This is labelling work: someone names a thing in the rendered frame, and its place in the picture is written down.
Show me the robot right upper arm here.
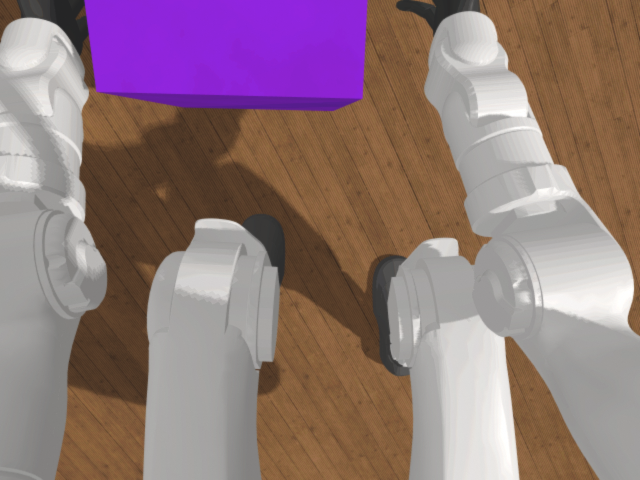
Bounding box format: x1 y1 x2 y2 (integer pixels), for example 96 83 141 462
472 222 640 480

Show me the left robot hand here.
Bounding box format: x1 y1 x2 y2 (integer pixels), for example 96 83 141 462
17 0 89 56

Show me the robot left shin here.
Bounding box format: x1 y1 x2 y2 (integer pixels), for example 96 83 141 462
147 218 272 342

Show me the right robot hand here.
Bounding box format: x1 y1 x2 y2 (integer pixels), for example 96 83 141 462
396 0 480 38

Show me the right robot forearm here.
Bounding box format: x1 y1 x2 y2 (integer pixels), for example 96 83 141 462
424 11 634 304

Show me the robot left upper arm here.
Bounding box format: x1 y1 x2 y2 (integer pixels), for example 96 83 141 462
0 209 107 480

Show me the robot left foot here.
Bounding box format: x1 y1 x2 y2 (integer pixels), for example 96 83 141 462
242 214 285 287

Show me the left robot forearm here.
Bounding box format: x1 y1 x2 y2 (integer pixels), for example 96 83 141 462
0 18 89 222

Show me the carton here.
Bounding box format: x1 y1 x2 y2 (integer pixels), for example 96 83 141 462
84 0 367 111

